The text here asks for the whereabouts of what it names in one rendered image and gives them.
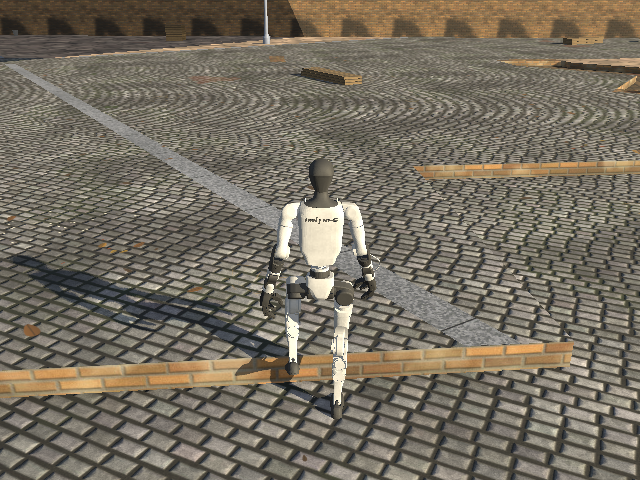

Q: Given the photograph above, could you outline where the robot left hand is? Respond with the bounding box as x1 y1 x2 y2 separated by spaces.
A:
260 290 283 319

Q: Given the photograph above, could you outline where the robot left shin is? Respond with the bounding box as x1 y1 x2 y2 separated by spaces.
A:
285 298 299 363

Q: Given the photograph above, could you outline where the robot right hand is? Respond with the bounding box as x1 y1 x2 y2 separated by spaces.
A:
353 277 377 299

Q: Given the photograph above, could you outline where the left robot upper arm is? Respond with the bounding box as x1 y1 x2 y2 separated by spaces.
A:
274 202 300 259

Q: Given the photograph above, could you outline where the robot left forearm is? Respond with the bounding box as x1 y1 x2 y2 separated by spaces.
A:
262 244 284 294

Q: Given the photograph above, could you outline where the robot right foot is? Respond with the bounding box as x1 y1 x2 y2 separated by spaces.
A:
330 393 344 419

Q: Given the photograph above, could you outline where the robot right forearm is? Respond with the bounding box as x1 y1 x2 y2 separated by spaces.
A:
357 241 375 281

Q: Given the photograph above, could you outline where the right robot upper arm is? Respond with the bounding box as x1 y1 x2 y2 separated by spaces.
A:
342 202 367 256

